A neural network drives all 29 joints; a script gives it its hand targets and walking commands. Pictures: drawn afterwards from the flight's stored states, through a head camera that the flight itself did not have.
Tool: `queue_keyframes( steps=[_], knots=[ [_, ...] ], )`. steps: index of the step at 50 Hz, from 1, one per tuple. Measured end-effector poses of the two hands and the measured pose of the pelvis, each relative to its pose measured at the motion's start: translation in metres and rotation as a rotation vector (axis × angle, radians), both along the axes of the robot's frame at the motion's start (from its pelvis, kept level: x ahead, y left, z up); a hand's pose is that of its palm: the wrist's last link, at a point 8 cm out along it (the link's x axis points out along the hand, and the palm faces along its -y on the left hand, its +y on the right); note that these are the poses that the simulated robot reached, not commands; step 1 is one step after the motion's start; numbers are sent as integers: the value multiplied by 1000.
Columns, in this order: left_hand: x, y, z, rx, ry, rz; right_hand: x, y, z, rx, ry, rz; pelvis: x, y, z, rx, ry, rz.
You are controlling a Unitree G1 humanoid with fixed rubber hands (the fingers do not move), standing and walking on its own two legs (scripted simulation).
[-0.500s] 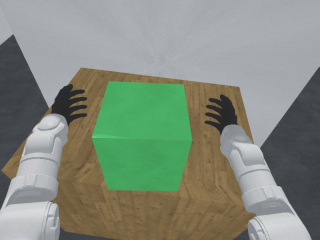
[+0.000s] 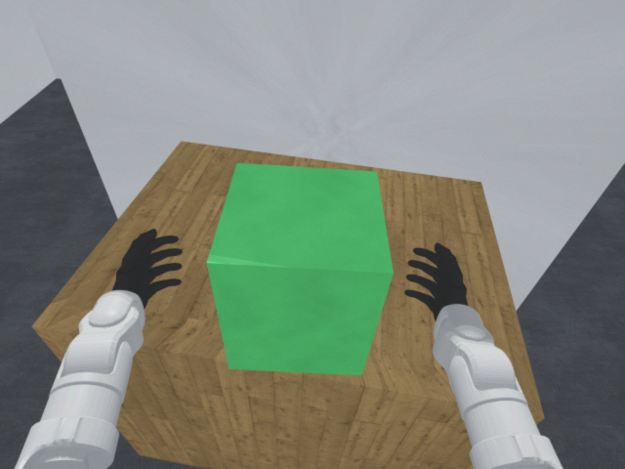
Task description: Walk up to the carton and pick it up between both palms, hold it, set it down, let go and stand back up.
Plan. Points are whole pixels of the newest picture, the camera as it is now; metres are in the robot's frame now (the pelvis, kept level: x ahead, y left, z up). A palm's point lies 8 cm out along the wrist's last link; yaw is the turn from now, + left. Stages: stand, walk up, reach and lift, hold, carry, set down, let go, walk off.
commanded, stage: set down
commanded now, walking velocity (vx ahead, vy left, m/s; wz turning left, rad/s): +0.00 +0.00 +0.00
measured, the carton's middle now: (301, 272) +0.42 +0.02 +0.02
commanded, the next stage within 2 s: let go in 1.92 s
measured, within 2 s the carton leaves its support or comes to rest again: neither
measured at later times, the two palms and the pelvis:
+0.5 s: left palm (129, 353) +0.28 +0.24 +0.03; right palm (459, 362) +0.27 -0.18 +0.03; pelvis +0.02 +0.00 +0.00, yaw -1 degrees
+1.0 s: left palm (142, 408) +0.23 +0.22 -0.02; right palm (457, 412) +0.23 -0.18 -0.02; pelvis +0.02 +0.00 +0.00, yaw -1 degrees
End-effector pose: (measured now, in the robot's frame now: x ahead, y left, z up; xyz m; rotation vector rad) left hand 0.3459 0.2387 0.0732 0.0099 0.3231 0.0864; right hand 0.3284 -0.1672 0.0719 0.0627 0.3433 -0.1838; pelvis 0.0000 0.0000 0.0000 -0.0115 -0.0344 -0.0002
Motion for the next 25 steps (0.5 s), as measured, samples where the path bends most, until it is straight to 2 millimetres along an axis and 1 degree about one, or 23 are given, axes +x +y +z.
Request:
queue_keyframes(
  steps=[3, 9, 11, 14, 17, 20, 25],
  knots=[
    [-4, -2, -6, 2, 1, -6, -4, -4, -6, -1, 0, -4, 2, 2, 0, 0, 6, -2],
    [-17, -6, -18, -5, 10, -31, -20, -12, -17, -21, 5, 3, 7, 5, 0, -3, 9, -8],
    [-19, -7, -19, -12, 6, -28, -23, -14, -17, -17, 2, 4, 8, 5, 0, -2, 14, -11],
    [-23, -7, -15, -6, -34, -27, -26, -17, -13, -14, -33, 4, 10, 5, 0, -2, 19, -17],
    [-27, -4, -17, 3, -33, -25, -29, -16, -14, -17, -35, 13, 12, 4, 1, -1, 13, -20],
    [-37, -2, -26, 12, -16, -25, -38, -14, -23, -15, -17, 18, 15, 2, 2, 0, 3, -20],
    [-63, -2, -45, 19, 3, -23, -59, -12, -43, -8, 11, 12, 18, 0, 2, 1, -5, -15]
  ],
)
